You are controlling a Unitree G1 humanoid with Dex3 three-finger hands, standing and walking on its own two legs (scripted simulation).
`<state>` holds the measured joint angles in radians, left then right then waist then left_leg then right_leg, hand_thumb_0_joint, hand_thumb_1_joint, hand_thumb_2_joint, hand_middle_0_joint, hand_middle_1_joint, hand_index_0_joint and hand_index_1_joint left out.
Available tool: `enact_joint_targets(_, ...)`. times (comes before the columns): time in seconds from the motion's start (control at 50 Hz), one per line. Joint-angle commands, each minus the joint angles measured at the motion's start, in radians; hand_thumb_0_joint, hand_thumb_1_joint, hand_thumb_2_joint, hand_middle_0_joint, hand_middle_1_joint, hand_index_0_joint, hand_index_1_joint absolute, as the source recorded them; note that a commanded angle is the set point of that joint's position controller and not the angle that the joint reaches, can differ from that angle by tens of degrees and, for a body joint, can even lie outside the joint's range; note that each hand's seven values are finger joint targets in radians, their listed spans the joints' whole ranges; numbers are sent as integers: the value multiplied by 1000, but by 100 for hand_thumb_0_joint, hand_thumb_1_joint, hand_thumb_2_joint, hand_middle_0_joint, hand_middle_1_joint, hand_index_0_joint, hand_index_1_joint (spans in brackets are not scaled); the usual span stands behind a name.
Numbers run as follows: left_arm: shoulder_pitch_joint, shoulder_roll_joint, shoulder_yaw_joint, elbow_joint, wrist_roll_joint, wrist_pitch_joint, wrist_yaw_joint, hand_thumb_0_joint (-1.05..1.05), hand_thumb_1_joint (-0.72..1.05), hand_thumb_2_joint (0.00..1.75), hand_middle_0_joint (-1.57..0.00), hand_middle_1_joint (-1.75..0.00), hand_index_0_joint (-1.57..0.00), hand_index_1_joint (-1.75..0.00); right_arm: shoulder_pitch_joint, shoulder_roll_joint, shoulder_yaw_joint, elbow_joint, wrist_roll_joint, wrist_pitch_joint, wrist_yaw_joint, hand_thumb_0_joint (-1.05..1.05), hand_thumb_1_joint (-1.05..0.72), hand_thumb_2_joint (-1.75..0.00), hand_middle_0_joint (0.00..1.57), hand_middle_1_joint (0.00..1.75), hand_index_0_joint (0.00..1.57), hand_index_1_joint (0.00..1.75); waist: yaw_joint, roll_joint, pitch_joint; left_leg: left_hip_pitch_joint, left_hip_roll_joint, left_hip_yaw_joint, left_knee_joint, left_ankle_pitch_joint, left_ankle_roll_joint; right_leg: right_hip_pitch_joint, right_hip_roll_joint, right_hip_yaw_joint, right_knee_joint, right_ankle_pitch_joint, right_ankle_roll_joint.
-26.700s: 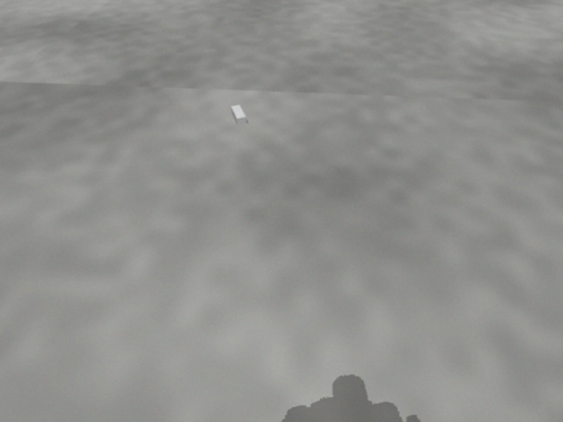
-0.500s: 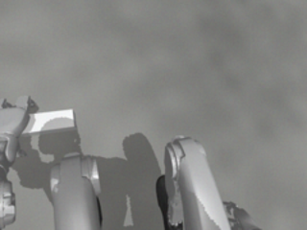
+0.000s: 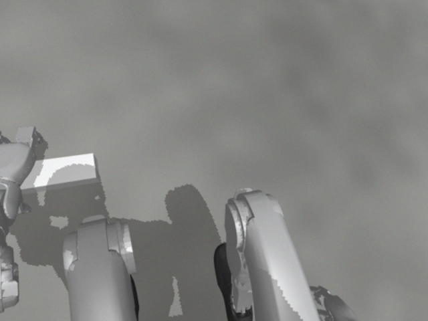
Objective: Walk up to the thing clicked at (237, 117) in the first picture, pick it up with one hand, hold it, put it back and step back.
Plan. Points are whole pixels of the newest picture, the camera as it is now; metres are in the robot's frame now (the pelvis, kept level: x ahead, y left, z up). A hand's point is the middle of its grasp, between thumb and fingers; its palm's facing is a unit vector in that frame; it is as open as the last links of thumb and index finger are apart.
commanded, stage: rise first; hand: left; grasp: from above
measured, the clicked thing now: (59, 173) +0.45 +0.27 -0.29
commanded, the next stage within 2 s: approach in 0.58 s
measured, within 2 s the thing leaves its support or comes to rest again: neither
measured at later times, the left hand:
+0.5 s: hand (14, 179) +0.41 +0.31 -0.17, palm faces -0.46 -0.06 -0.89, open 14.3 cm
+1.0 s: hand (44, 170) +0.43 +0.26 -0.18, palm faces -0.45 -0.03 -0.89, open 14.1 cm
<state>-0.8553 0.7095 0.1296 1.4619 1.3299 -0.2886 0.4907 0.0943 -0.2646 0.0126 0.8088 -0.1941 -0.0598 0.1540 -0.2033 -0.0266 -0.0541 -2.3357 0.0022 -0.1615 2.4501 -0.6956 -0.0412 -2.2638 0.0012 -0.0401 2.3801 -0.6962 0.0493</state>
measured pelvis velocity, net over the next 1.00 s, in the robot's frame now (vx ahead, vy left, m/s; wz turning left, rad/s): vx -0.01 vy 0.00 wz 0.00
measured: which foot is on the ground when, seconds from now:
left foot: down 0.00-1.00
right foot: down 0.00-1.00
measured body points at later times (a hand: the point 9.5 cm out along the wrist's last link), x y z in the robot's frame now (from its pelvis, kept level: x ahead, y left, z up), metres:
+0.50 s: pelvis +0.00 +0.00 +0.00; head +0.23 +0.07 +0.39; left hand +0.43 +0.31 -0.12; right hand +0.07 -0.28 -0.11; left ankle +0.07 +0.13 -0.28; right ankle +0.09 -0.13 -0.28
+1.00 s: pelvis -0.01 +0.00 +0.00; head +0.22 +0.07 +0.38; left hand +0.45 +0.26 -0.13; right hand +0.06 -0.28 -0.10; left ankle +0.07 +0.13 -0.28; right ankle +0.10 -0.13 -0.28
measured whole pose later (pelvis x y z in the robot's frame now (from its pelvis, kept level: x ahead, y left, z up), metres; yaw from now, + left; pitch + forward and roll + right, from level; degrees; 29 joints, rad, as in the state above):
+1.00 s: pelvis -0.01 +0.00 +0.00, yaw +0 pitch +32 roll -7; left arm -0.96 0.68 0.03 1.57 1.35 -0.28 0.53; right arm 0.10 -0.27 0.05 0.80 -0.20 -0.10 0.16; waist -0.25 -0.04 -0.05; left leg -2.34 0.00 -0.17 2.44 -0.67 -0.04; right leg -2.27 0.00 -0.05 2.37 -0.67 0.05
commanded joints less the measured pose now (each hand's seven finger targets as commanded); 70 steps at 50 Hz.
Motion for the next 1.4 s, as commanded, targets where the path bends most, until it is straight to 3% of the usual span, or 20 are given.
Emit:
enact_joint_targets(0.0,-269,252,28,-127,-24,7,36,0,-61,107,-7,-99,-5,-101,179,-247,-72,-18,1,-1,-14,0,-91,-90,20,30,20,30,7,278,-652,510,-24,131,-257,157,67,292,26,-109,-240,201,-76)
enact_joint_targets(0.16,-283,250,16,-98,-28,7,16,0,-60,107,-7,-100,-5,-102,193,-247,-60,-16,-5,-6,-8,0,-91,-90,20,30,20,30,-12,243,-622,477,-25,128,-245,150,73,303,26,-107,-246,204,-74)
enact_joint_targets(0.22,-263,300,50,-154,-36,1,15,0,-60,106,-8,-98,-6,-101,182,-252,-63,-33,4,-3,-13,0,-91,-90,20,30,20,30,25,291,-672,503,-26,134,-261,147,68,321,25,-103,-253,190,-78)
enact_joint_targets(0.28,-278,247,5,-126,-31,-1,2,0,-60,106,-8,-99,-6,-102,179,-247,-64,-27,3,-1,-13,0,-91,-90,20,30,20,30,-7,249,-629,479,-24,129,-251,132,71,299,28,-105,-257,188,-77)
enact_joint_targets(0.36,-262,272,31,-183,-38,-3,4,0,-60,106,-8,-98,-6,-101,193,-251,-70,-26,5,-1,-14,0,-91,-90,20,30,20,30,17,288,-678,522,-25,132,-262,175,67,329,24,-104,-258,222,-75)
enact_joint_targets(0.42,-277,251,9,-145,-34,-3,-1,0,-60,106,-9,-97,-6,-100,192,-247,-69,-23,9,0,-10,0,-91,-90,20,30,20,30,-4,272,-637,504,-23,128,-261,155,67,301,25,-108,-252,204,-78)
enact_joint_targets(0.48,-263,265,23,-161,-38,-4,-1,0,-60,106,-9,-98,-6,-101,194,-246,-70,-23,13,2,-14,0,-91,-90,20,30,20,30,16,271,-675,521,-23,131,-259,176,67,326,25,-103,-257,223,-78)
enact_joint_targets(0.62,-277,241,4,-143,-38,0,-8,0,-59,106,-8,-98,-6,-101,200,-251,-69,-25,15,-2,-11,0,-91,-90,20,30,20,30,-5,250,-628,506,-25,124,-275,141,68,294,24,-111,-262,186,-78)
enact_joint_targets(0.68,-266,252,18,-154,-34,-4,-5,0,-57,106,-9,-100,-7,-102,186,-252,-70,-32,20,-1,-14,0,-90,-90,20,30,20,30,20,291,-651,529,-27,127,-288,143,63,289,23,-111,-261,179,-81)
enact_joint_targets(0.74,-282,174,-42,-104,-32,-6,-6,0,-56,103,-8,-103,-8,-103,191,-244,-66,-22,15,-5,-10,0,-91,-90,20,30,20,30,-26,246,-603,496,-27,124,-276,129,67,274,27,-113,-268,179,-78)
enact_joint_targets(0.8,-355,173,-58,-130,-31,-15,7,0,-56,103,-8,-104,-7,-104,205,-248,-60,-15,15,-13,-12,0,-91,-90,20,30,20,30,-38,254,-618,497,-27,125,-264,137,68,287,25,-109,-273,188,-76)
enact_joint_targets(0.88,-443,105,-109,-54,-19,-10,49,0,-55,102,-7,-105,-7,-105,212,-252,-47,-6,6,-31,-11,0,-91,-90,20,30,20,30,-96,261,-602,503,-19,113,-247,117,62,243,31,-124,-263,176,-76)
enact_joint_targets(0.96,-471,212,-48,-16,21,24,111,0,-54,102,-8,-106,-8,-106,219,-268,-29,-10,-13,-46,-4,0,-91,-90,20,30,20,30,-75,311,-632,509,-21,123,-247,128,60,268,33,-122,-258,185,-76)
enact_joint_targets(1.0,-441,196,-45,63,27,59,131,0,-55,101,-8,-106,-8,-105,216,-264,-14,-20,-25,-48,6,0,-91,-90,20,30,20,30,-89,318,-606,495,-21,130,-243,135,61,276,33,-122,-251,202,-76)
enact_joint_targets(1.1,-389,250,-4,94,1,120,144,0,-56,104,-8,-103,-7,-104,186,-276,3,-43,-28,-55,24,0,-91,-90,20,30,20,30,-52,334,-644,481,-22,131,-248,141,65,299,41,-125,-238,212,-80)
enact_joint_targets(1.14,-352,274,5,87,-6,141,124,0,-55,106,-8,-103,-8,-104,189,-282,7,-57,-27,-59,34,0,-90,-90,20,30,20,30,-55,303,-633,453,-21,138,-225,156,77,342,43,-116,-239,236,-71)
enact_joint_targets(1.16,-328,303,36,31,-26,145,118,0,-55,108,-9,-104,-8,-105,182,-277,2,-59,-19,-55,34,0,-90,-90,20,30,20,30,-20,308,-687,450,-20,138,-230,171,78,381,46,-107,-239,245,-71)
enact_joint_targets(1.28,-316,312,50,-103,-86,119,37,0,-58,102,-7,-102,-6,-102,202,-267,-19,-63,-1,-52,39,0,-91,-90,20,30,20,30,-24,270,-708,410,-15,131,-219,171,82,432,44,-96,-247,241,-67)
enact_joint_targets(1.32,-300,228,-9,-50,-98,101,-3,0,-57,100,-6,-103,-6,-102,214,-262,-23,-49,0,-51,41,0,-91,-90,20,30,20,30,-61,218,-621,364,-15,126,-210,133,85,392,45,-100,-259,207,-65)
enact_joint_targets(1.38,-317,181,-38,-49,-98,48,-44,0,-58,101,-7,-104,-7,-104,245,-279,-35,-40,0,-54,34,0,-91,-90,20,30,20,30,-93,203,-594,400,-18,111,-199,150,75,360,41,-121,-253,226,-68)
